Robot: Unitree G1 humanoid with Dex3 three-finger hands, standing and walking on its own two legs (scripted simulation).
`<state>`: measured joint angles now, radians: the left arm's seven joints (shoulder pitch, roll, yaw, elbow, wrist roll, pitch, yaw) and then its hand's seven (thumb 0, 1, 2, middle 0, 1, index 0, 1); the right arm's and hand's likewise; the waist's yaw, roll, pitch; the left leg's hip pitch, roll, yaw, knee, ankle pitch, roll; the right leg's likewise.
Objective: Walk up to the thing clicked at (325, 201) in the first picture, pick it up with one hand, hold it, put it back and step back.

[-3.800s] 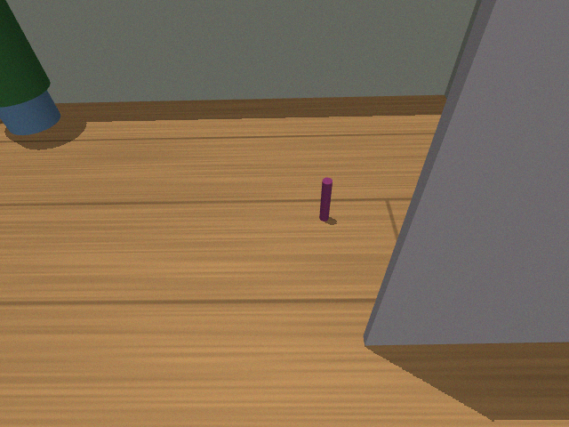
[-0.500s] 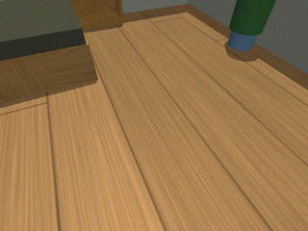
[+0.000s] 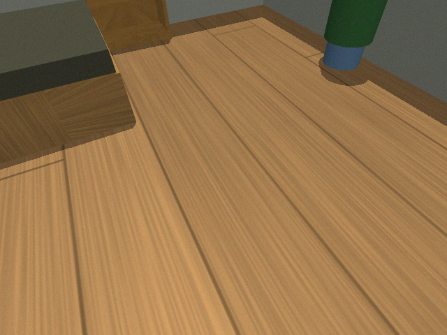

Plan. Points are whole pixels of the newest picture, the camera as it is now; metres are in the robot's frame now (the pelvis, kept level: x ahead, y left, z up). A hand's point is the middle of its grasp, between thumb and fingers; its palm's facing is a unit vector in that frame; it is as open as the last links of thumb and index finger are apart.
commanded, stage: stand
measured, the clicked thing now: out of the picture +0.44 -1.05 -0.66
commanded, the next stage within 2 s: none
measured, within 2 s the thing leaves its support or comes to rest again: neither
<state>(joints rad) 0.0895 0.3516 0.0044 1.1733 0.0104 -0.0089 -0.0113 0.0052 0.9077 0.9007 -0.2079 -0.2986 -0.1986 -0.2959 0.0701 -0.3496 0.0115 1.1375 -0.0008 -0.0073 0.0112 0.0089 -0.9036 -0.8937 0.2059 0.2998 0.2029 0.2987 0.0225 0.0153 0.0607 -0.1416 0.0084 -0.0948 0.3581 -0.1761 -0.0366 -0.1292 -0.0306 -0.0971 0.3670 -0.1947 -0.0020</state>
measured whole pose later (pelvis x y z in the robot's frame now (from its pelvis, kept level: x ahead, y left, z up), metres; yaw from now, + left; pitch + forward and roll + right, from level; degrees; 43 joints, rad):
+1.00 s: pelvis +0.01 +0.00 +0.00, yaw -1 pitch -2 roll +0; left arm 0.10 0.35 0.02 1.15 0.01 0.00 -0.01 0.00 0.91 0.90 -0.21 -0.30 -0.20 -0.30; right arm 0.11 -0.35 0.02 1.14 -0.01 -0.01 0.01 0.01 -0.90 -0.89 0.21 0.30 0.20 0.30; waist 0.02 0.01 0.05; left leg -0.11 0.02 -0.08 0.33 -0.17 -0.04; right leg -0.11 -0.02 -0.08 0.34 -0.18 0.00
